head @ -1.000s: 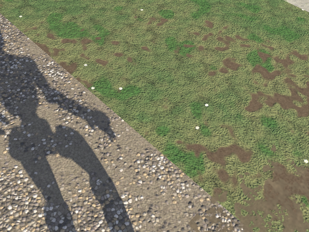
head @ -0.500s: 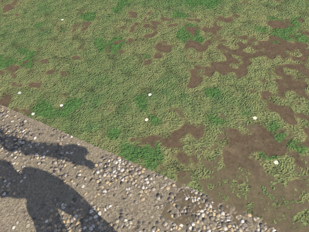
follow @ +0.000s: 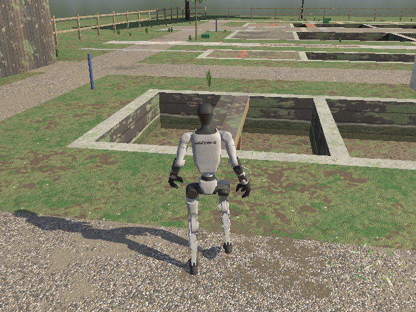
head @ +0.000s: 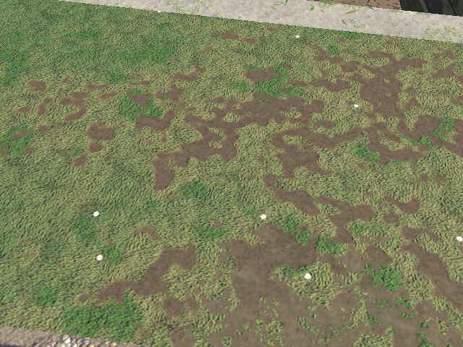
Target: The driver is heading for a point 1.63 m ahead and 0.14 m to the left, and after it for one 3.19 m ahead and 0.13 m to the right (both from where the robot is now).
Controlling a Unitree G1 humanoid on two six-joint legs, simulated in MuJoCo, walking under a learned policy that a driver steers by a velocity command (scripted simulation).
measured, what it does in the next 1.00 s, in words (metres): walks ahead: right foot, then left foot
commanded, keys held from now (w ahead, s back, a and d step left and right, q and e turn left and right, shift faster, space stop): w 0.80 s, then no key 0.20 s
